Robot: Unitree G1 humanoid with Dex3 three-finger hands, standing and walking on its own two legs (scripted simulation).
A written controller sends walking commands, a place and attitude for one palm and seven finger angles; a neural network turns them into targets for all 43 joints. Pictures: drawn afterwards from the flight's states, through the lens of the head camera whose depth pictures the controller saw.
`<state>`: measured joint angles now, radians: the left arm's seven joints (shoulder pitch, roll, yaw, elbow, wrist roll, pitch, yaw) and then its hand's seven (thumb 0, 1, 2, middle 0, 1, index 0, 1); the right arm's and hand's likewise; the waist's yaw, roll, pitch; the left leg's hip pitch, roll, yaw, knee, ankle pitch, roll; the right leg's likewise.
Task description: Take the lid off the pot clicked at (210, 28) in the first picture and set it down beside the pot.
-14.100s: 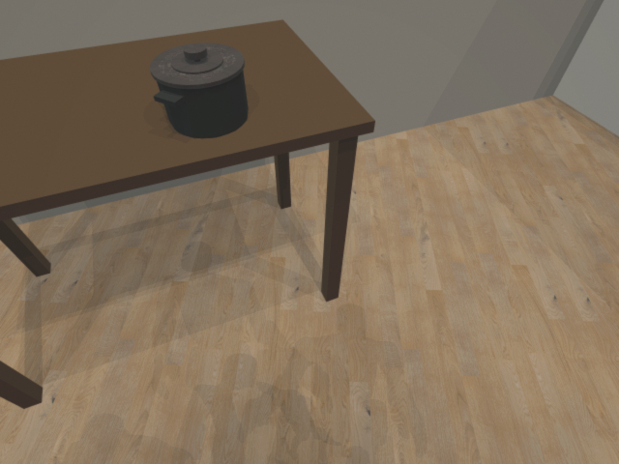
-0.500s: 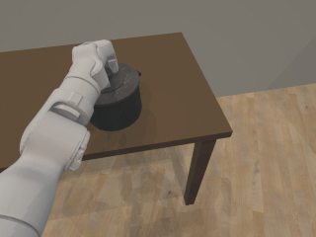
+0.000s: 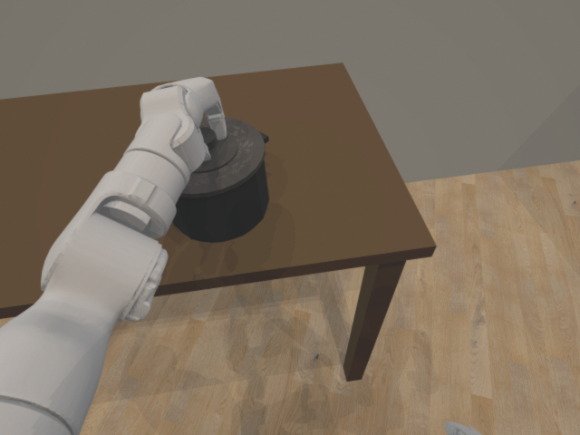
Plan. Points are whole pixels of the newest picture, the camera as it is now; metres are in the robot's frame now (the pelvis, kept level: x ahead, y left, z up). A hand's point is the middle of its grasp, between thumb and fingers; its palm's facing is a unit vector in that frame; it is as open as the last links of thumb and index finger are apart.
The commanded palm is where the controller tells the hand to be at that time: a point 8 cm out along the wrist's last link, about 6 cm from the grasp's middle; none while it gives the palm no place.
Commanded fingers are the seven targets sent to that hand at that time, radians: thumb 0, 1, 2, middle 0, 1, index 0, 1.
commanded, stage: close the fingers and squeeze the knob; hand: left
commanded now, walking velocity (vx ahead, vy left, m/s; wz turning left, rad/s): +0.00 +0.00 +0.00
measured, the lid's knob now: (201, 139) +0.50 +0.12 +0.16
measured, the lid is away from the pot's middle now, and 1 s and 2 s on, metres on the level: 0.00 0.00 0.01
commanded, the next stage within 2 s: lift the lid straight up in 0.66 s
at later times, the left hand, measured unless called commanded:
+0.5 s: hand (196, 142) +0.47 +0.11 +0.18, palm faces -0.35 -0.12 -0.93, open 7.4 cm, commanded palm +0.46 +0.12 +0.23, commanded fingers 0.00 0.66 0.83 -0.79 -1.07 -0.75 -1.04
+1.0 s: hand (197, 143) +0.46 +0.11 +0.18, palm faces -0.37 -0.12 -0.92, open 7.4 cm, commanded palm +0.46 +0.12 +0.25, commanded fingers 0.00 0.78 0.87 -0.81 -1.10 -0.77 -1.08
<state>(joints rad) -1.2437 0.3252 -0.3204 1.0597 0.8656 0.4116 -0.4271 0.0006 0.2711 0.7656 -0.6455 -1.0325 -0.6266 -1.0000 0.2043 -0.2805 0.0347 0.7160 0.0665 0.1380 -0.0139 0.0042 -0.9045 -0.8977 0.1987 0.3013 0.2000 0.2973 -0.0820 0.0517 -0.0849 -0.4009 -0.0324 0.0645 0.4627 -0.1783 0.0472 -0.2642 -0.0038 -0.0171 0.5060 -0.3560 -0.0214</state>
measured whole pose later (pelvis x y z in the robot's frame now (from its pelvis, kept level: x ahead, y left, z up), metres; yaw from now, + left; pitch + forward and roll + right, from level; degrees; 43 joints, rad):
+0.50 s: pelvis +0.00 +0.00 +0.00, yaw +0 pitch +6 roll +1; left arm -1.24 0.32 -0.34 1.06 0.86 0.42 -0.42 -0.01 0.35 0.69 -0.63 -1.00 -0.59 -0.97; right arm 0.22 -0.29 0.03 0.73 0.06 0.14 -0.02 0.00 -0.90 -0.90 0.20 0.30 0.20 0.30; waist -0.08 0.05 -0.08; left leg -0.39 -0.03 0.06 0.46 -0.17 0.05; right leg -0.26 0.00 -0.02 0.50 -0.35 -0.02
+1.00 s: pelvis +0.00 +0.00 +0.00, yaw +0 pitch +6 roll +1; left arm -1.24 0.32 -0.35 1.06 0.85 0.41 -0.45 0.00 0.37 0.67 -0.61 -1.01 -0.57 -0.98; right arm 0.21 -0.28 0.03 0.74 0.06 0.10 -0.03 0.00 -0.90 -0.90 0.20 0.30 0.20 0.30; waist -0.08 0.06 -0.08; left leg -0.39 -0.03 0.06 0.45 -0.17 0.04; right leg -0.25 0.00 -0.02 0.50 -0.35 -0.03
